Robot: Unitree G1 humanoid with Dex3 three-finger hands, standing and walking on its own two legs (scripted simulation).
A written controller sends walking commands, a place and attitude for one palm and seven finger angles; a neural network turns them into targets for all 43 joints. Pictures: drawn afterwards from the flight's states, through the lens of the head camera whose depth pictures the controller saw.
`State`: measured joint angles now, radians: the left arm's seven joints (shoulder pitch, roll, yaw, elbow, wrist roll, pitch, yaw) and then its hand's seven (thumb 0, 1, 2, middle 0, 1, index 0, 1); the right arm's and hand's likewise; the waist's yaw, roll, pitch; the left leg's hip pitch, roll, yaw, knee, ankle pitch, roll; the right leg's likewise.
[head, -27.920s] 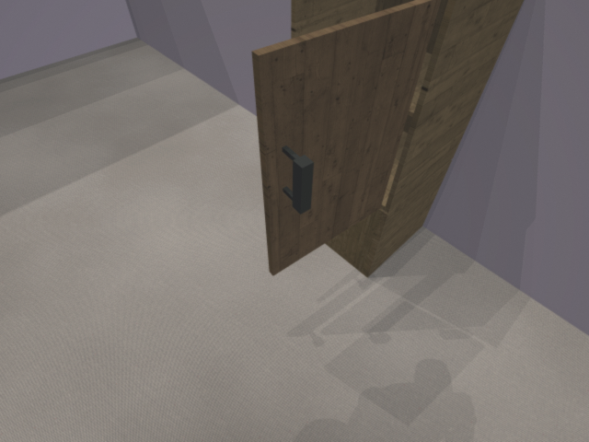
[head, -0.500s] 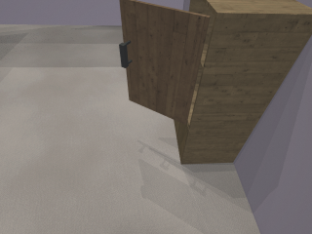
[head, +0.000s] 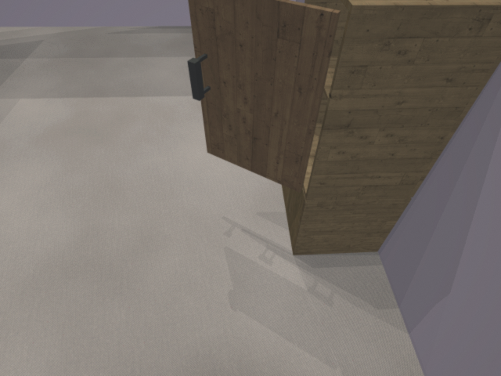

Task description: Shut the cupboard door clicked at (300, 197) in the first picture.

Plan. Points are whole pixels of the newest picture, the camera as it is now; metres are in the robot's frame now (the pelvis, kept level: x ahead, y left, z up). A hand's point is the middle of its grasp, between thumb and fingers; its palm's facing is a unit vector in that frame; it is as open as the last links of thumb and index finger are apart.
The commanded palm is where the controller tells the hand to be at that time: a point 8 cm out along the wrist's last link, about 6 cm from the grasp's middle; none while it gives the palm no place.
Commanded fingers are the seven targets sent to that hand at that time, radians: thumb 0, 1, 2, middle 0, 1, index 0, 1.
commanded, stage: look to check the result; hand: left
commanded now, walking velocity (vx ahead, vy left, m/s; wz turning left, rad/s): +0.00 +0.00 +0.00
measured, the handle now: (201, 76) +0.92 +0.21 +0.00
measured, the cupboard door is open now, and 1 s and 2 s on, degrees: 56 56 56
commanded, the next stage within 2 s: walk to a spot facing it in 0.20 s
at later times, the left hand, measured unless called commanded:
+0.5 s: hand out of the picture +0.05 +0.20 -0.18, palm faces +0.06 -0.96 -0.26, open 7.4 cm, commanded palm none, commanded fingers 0.00 0.90 0.90 -0.20 -0.30 -0.20 -0.30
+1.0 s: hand out of the picture +0.02 +0.23 -0.16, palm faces +0.33 -0.90 -0.28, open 7.4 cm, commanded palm none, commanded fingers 0.00 0.90 0.90 -0.20 -0.30 -0.20 -0.30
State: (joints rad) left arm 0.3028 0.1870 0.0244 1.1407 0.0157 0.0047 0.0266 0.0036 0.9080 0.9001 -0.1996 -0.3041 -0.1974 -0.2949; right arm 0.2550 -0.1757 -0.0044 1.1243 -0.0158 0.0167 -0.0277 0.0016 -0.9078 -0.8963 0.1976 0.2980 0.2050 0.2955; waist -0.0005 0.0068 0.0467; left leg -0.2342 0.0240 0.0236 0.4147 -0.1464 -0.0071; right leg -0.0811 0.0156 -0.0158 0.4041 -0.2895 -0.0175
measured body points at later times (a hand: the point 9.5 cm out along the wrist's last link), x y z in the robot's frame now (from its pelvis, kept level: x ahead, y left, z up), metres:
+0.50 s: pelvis +0.01 +0.00 +0.00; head +0.02 +0.00 +0.44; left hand +0.04 +0.25 -0.16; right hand +0.06 -0.26 -0.15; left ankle +0.05 +0.12 -0.74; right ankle -0.04 -0.11 -0.74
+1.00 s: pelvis +0.00 -0.01 -0.01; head +0.04 +0.01 +0.44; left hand +0.00 +0.27 -0.14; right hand +0.12 -0.24 -0.15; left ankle +0.05 +0.12 -0.74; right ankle +0.02 -0.16 -0.72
